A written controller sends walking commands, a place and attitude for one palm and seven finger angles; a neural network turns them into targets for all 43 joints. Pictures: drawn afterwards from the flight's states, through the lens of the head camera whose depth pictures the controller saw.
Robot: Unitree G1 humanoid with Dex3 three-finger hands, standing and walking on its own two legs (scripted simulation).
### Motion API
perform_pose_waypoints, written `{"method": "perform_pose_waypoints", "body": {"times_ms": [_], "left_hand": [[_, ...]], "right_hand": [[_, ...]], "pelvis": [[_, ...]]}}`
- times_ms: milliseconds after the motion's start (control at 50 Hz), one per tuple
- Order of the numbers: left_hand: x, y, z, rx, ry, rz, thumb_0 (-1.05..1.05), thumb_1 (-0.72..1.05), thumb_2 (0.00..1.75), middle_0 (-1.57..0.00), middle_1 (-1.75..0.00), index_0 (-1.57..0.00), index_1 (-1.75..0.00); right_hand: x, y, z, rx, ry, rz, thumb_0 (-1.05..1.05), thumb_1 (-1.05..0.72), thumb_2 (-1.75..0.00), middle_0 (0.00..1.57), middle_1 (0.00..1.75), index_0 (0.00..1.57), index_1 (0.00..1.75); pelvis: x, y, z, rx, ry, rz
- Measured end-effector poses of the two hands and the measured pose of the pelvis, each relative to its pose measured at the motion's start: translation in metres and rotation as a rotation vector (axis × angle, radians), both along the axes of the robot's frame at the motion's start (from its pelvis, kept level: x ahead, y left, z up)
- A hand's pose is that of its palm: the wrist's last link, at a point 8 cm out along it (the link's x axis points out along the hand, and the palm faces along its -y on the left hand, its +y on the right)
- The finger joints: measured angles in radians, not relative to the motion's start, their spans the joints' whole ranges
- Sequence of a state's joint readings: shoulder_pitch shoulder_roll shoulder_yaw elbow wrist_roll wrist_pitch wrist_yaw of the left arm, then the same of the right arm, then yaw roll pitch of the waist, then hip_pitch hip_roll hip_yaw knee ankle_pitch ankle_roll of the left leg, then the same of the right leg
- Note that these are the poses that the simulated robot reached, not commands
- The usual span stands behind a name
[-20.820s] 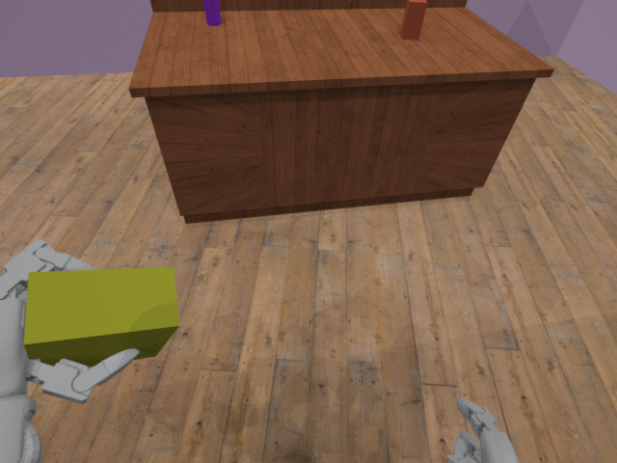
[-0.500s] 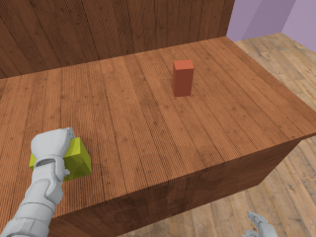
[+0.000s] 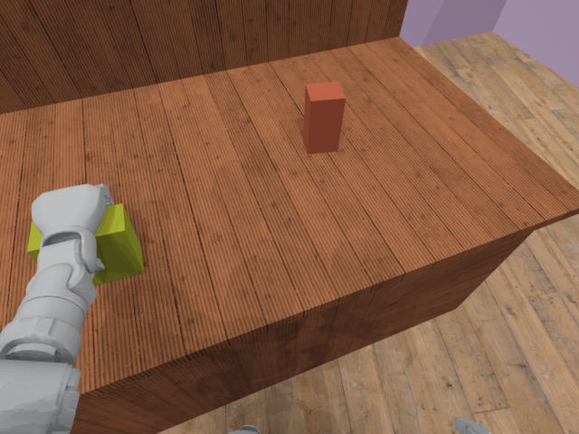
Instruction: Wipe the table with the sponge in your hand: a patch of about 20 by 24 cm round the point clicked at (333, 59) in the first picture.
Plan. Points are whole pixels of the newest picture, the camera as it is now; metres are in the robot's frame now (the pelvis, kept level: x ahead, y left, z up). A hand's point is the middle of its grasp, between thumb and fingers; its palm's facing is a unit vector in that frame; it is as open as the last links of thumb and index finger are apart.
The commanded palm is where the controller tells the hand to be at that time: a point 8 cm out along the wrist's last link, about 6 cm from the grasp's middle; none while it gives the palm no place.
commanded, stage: wipe forward along the first lane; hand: left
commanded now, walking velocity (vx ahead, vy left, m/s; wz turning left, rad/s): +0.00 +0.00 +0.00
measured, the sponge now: (96, 255) +0.37 +0.34 -0.02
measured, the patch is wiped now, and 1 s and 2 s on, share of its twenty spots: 0.35 0.35 0.60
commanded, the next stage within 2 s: slide across to the middle lane in 0.40 s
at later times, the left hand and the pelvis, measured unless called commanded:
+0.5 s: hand (87, 210) +0.43 +0.35 +0.03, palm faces -0.13 +0.03 -0.99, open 10.0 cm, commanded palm +0.41 +0.33 +0.07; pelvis +0.01 +0.01 -0.01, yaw -1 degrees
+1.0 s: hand (119, 199) +0.45 +0.31 +0.03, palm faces -0.10 +0.00 -0.99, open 10.0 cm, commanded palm +0.43 +0.28 +0.08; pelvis +0.02 +0.01 +0.00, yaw -1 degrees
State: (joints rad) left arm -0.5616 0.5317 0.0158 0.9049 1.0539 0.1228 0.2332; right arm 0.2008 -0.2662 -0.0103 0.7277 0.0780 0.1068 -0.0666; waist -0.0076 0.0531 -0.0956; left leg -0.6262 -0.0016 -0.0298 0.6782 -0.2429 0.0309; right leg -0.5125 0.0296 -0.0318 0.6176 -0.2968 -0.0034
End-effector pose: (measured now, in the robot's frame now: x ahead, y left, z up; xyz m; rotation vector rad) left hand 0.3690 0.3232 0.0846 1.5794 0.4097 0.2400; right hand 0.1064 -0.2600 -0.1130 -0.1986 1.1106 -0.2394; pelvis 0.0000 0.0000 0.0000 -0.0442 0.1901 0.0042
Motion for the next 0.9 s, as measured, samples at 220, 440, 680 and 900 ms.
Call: {"method": "perform_pose_waypoints", "body": {"times_ms": [220, 440, 680, 900], "left_hand": [[0.023, 0.006, -0.001, 0.01, 0.018, -0.003, 0.0, -0.52, 1.07, -0.75, -1.33, -0.76, -1.34], [0.039, 0.014, -0.001, 0.011, 0.013, 0.009, 0.0, -0.52, 1.07, -0.76, -1.33, -0.77, -1.34], [0.049, 0.012, 0.001, 0.023, 0.015, 0.004, 0.0, -0.52, 1.07, -0.74, -1.34, -0.75, -1.35], [0.06, -0.015, 0.002, -0.01, -0.004, -0.039, 0.0, -0.51, 1.07, -0.73, -1.35, -0.74, -1.36]], "right_hand": [[-0.023, -0.002, -0.004, -0.008, 0.073, -0.036, 0.0, -0.9, -0.9, 0.2, 0.29, 0.2, 0.3], [-0.022, -0.001, -0.004, -0.01, 0.092, -0.035, 0.0, -0.9, -0.9, 0.2, 0.3, 0.2, 0.3], [-0.027, -0.001, -0.004, -0.011, 0.117, -0.057, 0.0, -0.9, -0.9, 0.2, 0.29, 0.2, 0.3], [-0.012, 0.009, -0.002, 0.013, 0.092, -0.056, 0.0, -0.9, -0.9, 0.2, 0.29, 0.2, 0.3]], "pelvis": [[0.005, 0.005, -0.002, -0.007, 0.032, -0.007], [0.008, 0.007, -0.004, -0.012, 0.057, -0.006], [0.014, 0.009, -0.003, -0.017, 0.062, -0.008], [0.022, 0.012, 0.002, -0.01, 0.038, -0.004]]}}
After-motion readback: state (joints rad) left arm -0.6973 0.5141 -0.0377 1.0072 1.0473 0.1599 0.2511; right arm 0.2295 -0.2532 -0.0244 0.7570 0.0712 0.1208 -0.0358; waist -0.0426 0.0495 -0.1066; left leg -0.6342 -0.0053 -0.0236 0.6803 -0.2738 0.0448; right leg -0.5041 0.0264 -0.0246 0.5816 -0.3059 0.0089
